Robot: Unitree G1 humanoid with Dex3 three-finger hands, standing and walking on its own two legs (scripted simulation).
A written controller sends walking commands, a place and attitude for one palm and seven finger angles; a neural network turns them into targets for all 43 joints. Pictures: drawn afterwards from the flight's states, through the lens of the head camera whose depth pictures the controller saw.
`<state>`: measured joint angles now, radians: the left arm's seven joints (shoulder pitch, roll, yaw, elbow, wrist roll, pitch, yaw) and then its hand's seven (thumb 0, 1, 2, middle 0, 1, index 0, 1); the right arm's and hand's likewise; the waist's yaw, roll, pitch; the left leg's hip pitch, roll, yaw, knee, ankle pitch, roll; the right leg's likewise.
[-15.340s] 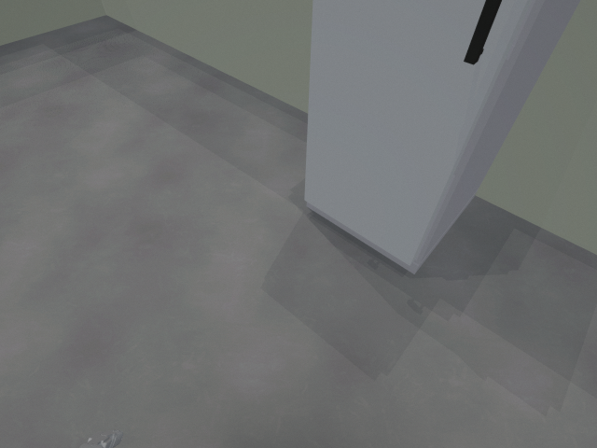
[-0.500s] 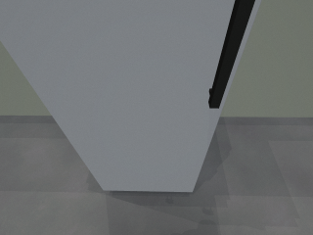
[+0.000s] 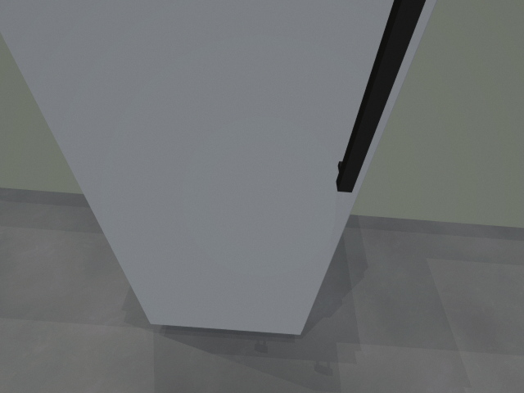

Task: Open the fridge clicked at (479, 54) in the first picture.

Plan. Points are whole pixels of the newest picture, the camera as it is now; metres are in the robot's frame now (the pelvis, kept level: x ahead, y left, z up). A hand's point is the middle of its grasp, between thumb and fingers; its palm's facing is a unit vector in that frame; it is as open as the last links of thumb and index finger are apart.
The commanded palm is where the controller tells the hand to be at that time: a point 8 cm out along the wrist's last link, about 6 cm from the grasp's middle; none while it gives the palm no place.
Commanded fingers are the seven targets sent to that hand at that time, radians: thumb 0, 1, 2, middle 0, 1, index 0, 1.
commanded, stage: come to a stop and stand still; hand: right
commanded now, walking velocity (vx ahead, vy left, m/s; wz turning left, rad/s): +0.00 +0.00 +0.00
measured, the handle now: (371, 92) +0.43 -0.10 +0.28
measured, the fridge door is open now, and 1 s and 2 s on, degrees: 0 0 0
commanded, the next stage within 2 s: look again from close up in 0.82 s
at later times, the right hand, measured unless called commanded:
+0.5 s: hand out of the picture +0.00 -0.17 -0.18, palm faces +0.00 +0.99 -0.16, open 7.3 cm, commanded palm none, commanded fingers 0.00 -0.90 -0.90 0.20 0.30 0.20 0.30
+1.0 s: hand out of the picture +0.00 -0.19 -0.18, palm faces +0.01 +0.99 -0.16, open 7.3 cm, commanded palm none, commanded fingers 0.00 -0.90 -0.90 0.20 0.30 0.20 0.30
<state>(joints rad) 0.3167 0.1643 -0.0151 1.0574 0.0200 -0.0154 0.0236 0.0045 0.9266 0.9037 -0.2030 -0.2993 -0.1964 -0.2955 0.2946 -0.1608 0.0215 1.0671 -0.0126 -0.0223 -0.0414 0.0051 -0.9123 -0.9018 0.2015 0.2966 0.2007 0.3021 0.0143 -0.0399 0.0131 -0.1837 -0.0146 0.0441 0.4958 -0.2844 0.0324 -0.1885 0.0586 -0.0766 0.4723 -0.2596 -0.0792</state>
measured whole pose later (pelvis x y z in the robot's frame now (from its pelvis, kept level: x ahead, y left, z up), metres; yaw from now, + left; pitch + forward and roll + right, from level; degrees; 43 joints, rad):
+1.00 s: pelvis +0.01 -0.03 +0.00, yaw +0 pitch -1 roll +0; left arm 0.28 0.14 -0.01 1.13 0.01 -0.04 0.04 0.00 0.91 0.90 -0.20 -0.30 -0.20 -0.30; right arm 0.27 -0.14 0.02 1.12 -0.01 0.00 -0.04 0.00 -0.91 -0.90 0.20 0.30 0.20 0.30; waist 0.00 0.02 0.06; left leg -0.15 0.02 0.03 0.44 -0.27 -0.01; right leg -0.13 0.10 -0.09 0.37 -0.22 -0.12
